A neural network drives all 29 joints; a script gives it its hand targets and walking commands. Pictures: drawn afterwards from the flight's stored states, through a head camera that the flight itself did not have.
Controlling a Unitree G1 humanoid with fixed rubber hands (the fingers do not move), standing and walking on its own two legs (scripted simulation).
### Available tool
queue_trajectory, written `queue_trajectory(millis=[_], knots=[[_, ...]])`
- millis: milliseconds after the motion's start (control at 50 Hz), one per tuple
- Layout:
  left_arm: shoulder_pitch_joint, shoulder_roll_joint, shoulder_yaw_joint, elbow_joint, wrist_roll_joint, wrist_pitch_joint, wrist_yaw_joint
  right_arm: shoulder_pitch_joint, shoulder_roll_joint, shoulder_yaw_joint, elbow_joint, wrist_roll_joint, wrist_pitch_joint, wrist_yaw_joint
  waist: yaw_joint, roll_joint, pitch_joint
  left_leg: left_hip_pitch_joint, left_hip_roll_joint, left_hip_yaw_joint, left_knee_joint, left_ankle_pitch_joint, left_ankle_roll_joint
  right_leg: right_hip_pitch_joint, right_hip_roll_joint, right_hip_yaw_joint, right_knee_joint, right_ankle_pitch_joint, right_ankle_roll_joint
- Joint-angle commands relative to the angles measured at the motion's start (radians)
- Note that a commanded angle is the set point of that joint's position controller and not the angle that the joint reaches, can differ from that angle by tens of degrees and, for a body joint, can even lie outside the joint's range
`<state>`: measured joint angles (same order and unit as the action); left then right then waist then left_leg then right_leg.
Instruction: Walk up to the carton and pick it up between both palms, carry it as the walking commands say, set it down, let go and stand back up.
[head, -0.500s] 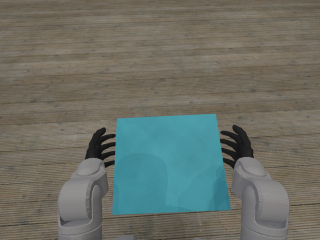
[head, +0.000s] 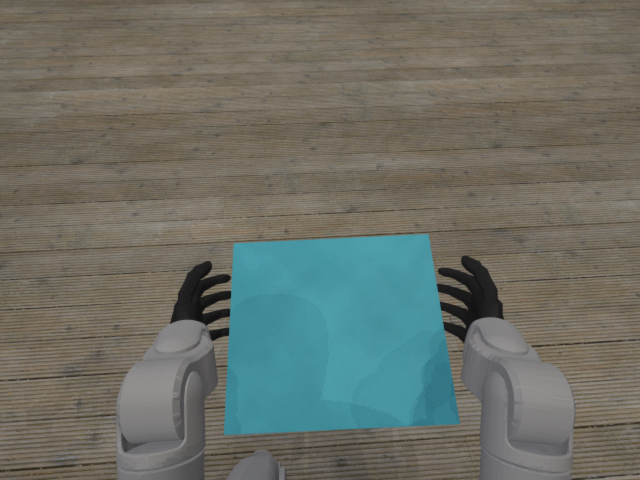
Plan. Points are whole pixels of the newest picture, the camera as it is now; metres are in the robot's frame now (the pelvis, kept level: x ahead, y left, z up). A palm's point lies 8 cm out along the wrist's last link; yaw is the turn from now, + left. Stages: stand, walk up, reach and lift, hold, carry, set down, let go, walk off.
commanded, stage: carry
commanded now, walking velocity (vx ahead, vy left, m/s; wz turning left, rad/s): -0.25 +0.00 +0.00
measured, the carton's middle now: (335, 338) +0.29 +0.00 -0.01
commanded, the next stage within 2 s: hold in 1.98 s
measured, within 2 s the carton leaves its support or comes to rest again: neither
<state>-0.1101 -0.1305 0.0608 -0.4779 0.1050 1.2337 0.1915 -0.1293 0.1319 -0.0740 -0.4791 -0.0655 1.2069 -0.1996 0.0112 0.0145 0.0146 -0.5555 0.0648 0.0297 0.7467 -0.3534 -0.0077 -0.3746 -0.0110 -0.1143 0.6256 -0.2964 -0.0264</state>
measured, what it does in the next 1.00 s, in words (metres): walks backwards: left foot, then right foot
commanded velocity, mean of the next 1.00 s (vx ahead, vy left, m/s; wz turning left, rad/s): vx -0.08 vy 0.00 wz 0.00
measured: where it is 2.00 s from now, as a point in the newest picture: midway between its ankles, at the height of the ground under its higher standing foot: outside the picture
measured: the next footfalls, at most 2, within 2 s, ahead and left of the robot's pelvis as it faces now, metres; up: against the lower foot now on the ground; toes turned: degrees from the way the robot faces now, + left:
left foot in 0.28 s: -0.15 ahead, +0.15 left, +0.00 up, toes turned +2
right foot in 0.60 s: -0.16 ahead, -0.09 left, +0.00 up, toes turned +0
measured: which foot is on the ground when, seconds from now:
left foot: up 0.00-0.26, down 0.28-1.00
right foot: down 0.00-0.30, up 0.32-0.58, down 0.60-1.00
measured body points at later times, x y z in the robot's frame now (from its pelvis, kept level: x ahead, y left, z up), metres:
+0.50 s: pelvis -0.17 +0.03 +0.01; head -0.16 +0.06 +0.46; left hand +0.09 +0.21 +0.08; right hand +0.11 -0.11 +0.11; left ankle -0.13 +0.15 -0.72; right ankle -0.17 -0.09 -0.67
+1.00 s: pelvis -0.26 +0.03 +0.00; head -0.27 +0.04 +0.45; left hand +0.00 +0.19 +0.09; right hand +0.01 -0.12 +0.11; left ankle -0.19 +0.15 -0.72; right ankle -0.21 -0.09 -0.72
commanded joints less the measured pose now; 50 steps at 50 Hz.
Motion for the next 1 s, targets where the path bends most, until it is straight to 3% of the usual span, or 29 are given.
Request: queue_trajectory(millis=[0, 60, 160, 200, 220, 240, 260, 280, 300, 340, 360, 380, 400, 440, 460, 500, 520, 540, 560, 580, 600, 620, 660, 700, 760, 780, 820, 900, 980], knots=[[-0.402, -1.005, -0.681, -0.212, -0.421, -0.064, -0.268, -0.453, 1.029, 0.706, -0.215, 0.391, -0.036, 0.26, -0.003, -0.141, -0.333, -0.021, -0.039, -0.043, 0.487, -0.182, -0.021, 0.111, -0.374, 0.258, -0.259, 0.53, -0.167], [-0.36, -0.945, -0.632, -0.157, -0.393, -0.05, -0.266, -0.409, 0.981, 0.688, -0.165, 0.374, -0.016, 0.257, -0.018, -0.175, -0.332, 0.022, -0.03, 0.0, 0.318, -0.126, -0.026, 0.144, -0.291, 0.181, -0.205, 0.524, -0.1], [-0.37, -0.911, -0.639, -0.155, -0.392, -0.034, -0.259, -0.412, 0.948, 0.685, -0.154, 0.373, 0.009, 0.249, -0.01, -0.246, -0.343, 0.154, -0.045, 0.028, 0.052, -0.127, -0.014, 0.096, -0.312, 0.237, -0.28, 0.247, -0.087], [-0.358, -0.909, -0.645, -0.152, -0.392, -0.03, -0.254, -0.399, 0.944, 0.678, -0.15, 0.373, 0.012, 0.249, -0.016, -0.232, -0.36, 0.231, -0.062, 0.057, -0.122, -0.078, -0.006, 0.09, -0.298, 0.223, -0.285, 0.164, -0.069], [-0.37, -0.909, -0.656, -0.164, -0.394, -0.03, -0.251, -0.399, 0.95, 0.675, -0.147, 0.377, 0.013, 0.254, -0.021, -0.194, -0.376, 0.289, -0.059, 0.056, -0.25, -0.023, -0.004, 0.078, -0.281, 0.206, -0.266, 0.149, -0.047], [-0.374, -0.905, -0.66, -0.163, -0.394, -0.029, -0.248, -0.406, 0.958, 0.671, -0.141, 0.381, 0.01, 0.256, -0.024, -0.095, -0.385, 0.336, -0.001, -0.025, -0.342, 0.014, 0.001, 0.032, -0.234, 0.162, -0.192, 0.087, -0.001], [-0.405, -0.909, -0.67, -0.191, -0.398, -0.029, -0.247, -0.402, 0.956, 0.66, -0.13, 0.377, 0.008, 0.259, -0.023, 0.158, -0.38, 0.375, 0.223, -0.315, -0.438, 0.045, 0.052, -0.103, -0.146, 0.084, -0.025, -0.053, 0.061], [-0.418, -0.906, -0.667, -0.183, -0.397, -0.027, -0.247, -0.385, 0.947, 0.653, -0.114, 0.373, 0.009, 0.262, -0.018, 0.314, -0.312, 0.367, 0.397, -0.483, -0.462, 0.245, 0.122, -0.254, -0.061, 0.006, 0.141, -0.275, 0.095], [-0.467, -0.927, -0.703, -0.194, -0.413, -0.028, -0.25, -0.393, 0.959, 0.647, -0.146, 0.377, 0.001, 0.271, -0.038, 0.28, -0.25, 0.218, 0.396, -0.419, -0.447, 0.401, 0.199, -0.229, -0.024, 0.051, 0.382, -0.353, 0.069], [-0.507, -0.997, -0.726, -0.183, -0.436, -0.039, -0.255, -0.418, 0.991, 0.651, -0.153, 0.366, -0.005, 0.278, -0.025, 0.158, -0.248, 0.184, 0.278, -0.242, -0.386, 0.418, 0.151, -0.178, -0.021, 0.117, 0.537, -0.207, 0.056], [-0.525, -1.005, -0.737, -0.184, -0.448, -0.039, -0.255, -0.401, 0.979, 0.628, -0.133, 0.352, -0.007, 0.276, -0.021, 0.154, -0.254, 0.179, 0.223, -0.186, -0.365, 0.395, 0.117, -0.161, -0.02, 0.107, 0.549, -0.146, 0.05], [-0.511, -0.992, -0.735, -0.16, -0.444, -0.03, -0.253, -0.38, 0.951, 0.609, -0.111, 0.339, -0.001, 0.277, -0.018, 0.164, -0.244, 0.168, 0.203, -0.15, -0.359, 0.348, 0.104, -0.149, -0.026, 0.094, 0.537, -0.119, 0.049], [-0.509, -0.984, -0.735, -0.146, -0.442, -0.025, -0.249, -0.377, 0.934, 0.591, -0.098, 0.33, 0.0, 0.275, -0.015, 0.192, -0.264, 0.23, 0.19, -0.13, -0.342, 0.391, 0.095, -0.152, -0.024, 0.069, 0.464, -0.131, 0.055], [-0.495, -0.966, -0.735, -0.151, -0.436, -0.02, -0.241, -0.34, 0.924, 0.575, -0.065, 0.314, 0.003, 0.271, -0.019, 0.223, -0.334, 0.371, 0.194, -0.129, -0.279, 0.684, 0.102, -0.129, -0.006, 0.015, 0.284, -0.18, 0.066], [-0.479, -0.959, -0.732, -0.15, -0.432, -0.021, -0.237, -0.336, 0.923, 0.577, -0.074, 0.32, -0.002, 0.269, -0.023, 0.236, -0.385, 0.414, 0.214, -0.159, -0.27, 0.721, 0.11, -0.1, 0.007, 0.009, 0.217, -0.201, 0.07], [-0.471, -0.964, -0.729, -0.171, -0.433, -0.029, -0.236, -0.348, 0.934, 0.591, -0.102, 0.33, -0.01, 0.263, -0.02, 0.236, -0.423, 0.408, 0.213, -0.159, -0.264, 0.62, 0.103, -0.012, 0.017, -0.001, 0.044, -0.17, 0.067], [-0.462, -0.974, -0.726, -0.173, -0.433, -0.033, -0.24, -0.357, 0.939, 0.602, -0.122, 0.334, -0.014, 0.262, -0.011, 0.205, -0.436, 0.377, 0.199, -0.137, -0.26, 0.534, 0.078, 0.063, 0.01, -0.014, -0.096, -0.084, 0.064], [-0.446, -0.973, -0.714, -0.174, -0.427, -0.037, -0.242, -0.35, 0.947, 0.616, -0.121, 0.34, -0.015, 0.257, -0.004, 0.172, -0.477, 0.331, 0.175, -0.108, -0.245, 0.413, 0.044, 0.181, -0.034, 0.011, -0.207, 0.015, 0.057], [-0.451, -0.979, -0.711, -0.18, -0.427, -0.042, -0.247, -0.351, 0.954, 0.624, -0.128, 0.343, -0.019, 0.256, -0.007, 0.081, -0.486, 0.257, 0.129, -0.082, -0.209, 0.292, 0.008, 0.272, -0.093, 0.097, -0.234, 0.059, 0.041], [-0.448, -0.976, -0.704, -0.183, -0.424, -0.045, -0.249, -0.361, 0.961, 0.632, -0.133, 0.341, -0.02, 0.256, -0.009, -0.071, -0.465, 0.127, 0.07, -0.051, -0.134, 0.104, -0.025, 0.327, -0.236, 0.283, -0.263, 0.194, 0.0], [-0.443, -0.978, -0.702, -0.179, -0.422, -0.046, -0.253, -0.378, 0.956, 0.646, -0.143, 0.341, -0.017, 0.254, -0.007, -0.185, -0.444, 0.038, 0.017, 0.01, -0.087, -0.085, -0.042, 0.309, -0.36, 0.368, -0.281, 0.271, -0.061], [-0.449, -0.993, -0.709, -0.18, -0.424, -0.051, -0.257, -0.412, 0.958, 0.671, -0.18, 0.354, -0.017, 0.257, -0.009, -0.221, -0.419, 0.098, 0.017, 0.023, -0.042, -0.154, -0.036, 0.174, -0.398, 0.323, -0.27, 0.255, -0.1], [-0.404, -0.994, -0.675, -0.149, -0.409, -0.046, -0.265, -0.428, 0.981, 0.695, -0.18, 0.372, -0.013, 0.259, -0.013, -0.156, -0.356, 0.195, 0.0, 0.03, -0.029, -0.049, -0.023, 0.064, -0.29, 0.208, -0.281, 0.139, -0.073], [-0.395, -0.952, -0.658, -0.132, -0.394, -0.038, -0.263, -0.407, 0.954, 0.687, -0.15, 0.363, -0.002, 0.26, -0.021, -0.143, -0.322, 0.258, -0.004, 0.036, -0.1, 0.079, -0.022, -0.008, -0.237, 0.167, -0.286, -0.065, -0.039], [-0.376, -0.908, -0.625, -0.095, -0.375, -0.02, -0.255, -0.426, 0.925, 0.681, -0.139, 0.364, 0.02, 0.255, -0.024, -0.104, -0.311, 0.326, 0.039, -0.014, -0.232, 0.171, -0.01, -0.023, -0.19, 0.13, -0.265, -0.091, 0.005], [-0.385, -0.91, -0.622, -0.091, -0.375, -0.016, -0.253, -0.449, 0.923, 0.679, -0.145, 0.368, 0.024, 0.254, -0.022, -0.088, -0.322, 0.327, 0.071, -0.058, -0.268, 0.173, 0.0, -0.012, -0.171, 0.125, -0.247, -0.091, 0.017], [-0.402, -0.906, -0.631, -0.095, -0.377, -0.01, -0.25, -0.44, 0.917, 0.667, -0.134, 0.368, 0.03, 0.255, -0.018, -0.023, -0.31, 0.249, 0.103, -0.122, -0.352, 0.044, 0.012, 0.01, -0.137, 0.117, -0.224, -0.174, 0.023], [-0.454, -0.914, -0.657, -0.105, -0.389, -0.003, -0.243, -0.42, 0.904, 0.64, -0.098, 0.357, 0.036, 0.26, -0.012, 0.048, -0.3, 0.198, 0.094, -0.11, -0.405, -0.029, 0.0, 0.04, -0.121, 0.12, -0.192, -0.153, 0.015], [-0.465, -0.919, -0.656, -0.096, -0.386, -0.001, -0.241, -0.431, 0.911, 0.63, -0.083, 0.353, 0.035, 0.262, -0.011, 0.041, -0.316, 0.196, 0.082, -0.097, -0.399, -0.039, 0.006, 0.064, -0.106, 0.116, -0.197, -0.134, 0.014]])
